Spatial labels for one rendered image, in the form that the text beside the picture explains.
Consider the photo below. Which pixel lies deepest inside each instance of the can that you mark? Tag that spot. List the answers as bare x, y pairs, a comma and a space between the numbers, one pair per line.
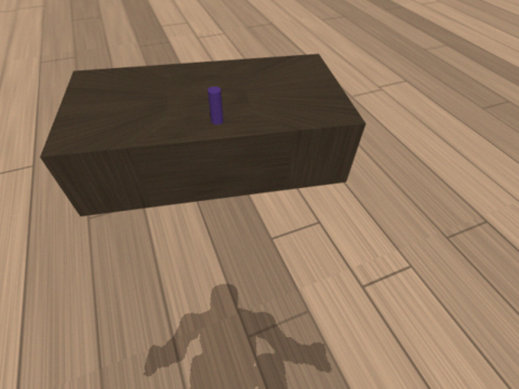
215, 105

